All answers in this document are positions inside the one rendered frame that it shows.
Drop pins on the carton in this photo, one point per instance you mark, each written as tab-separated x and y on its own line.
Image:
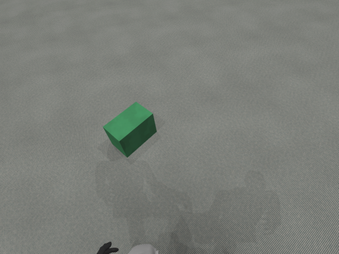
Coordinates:
131	128

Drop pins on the robot left hand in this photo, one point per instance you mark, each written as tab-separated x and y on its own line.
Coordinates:
105	249

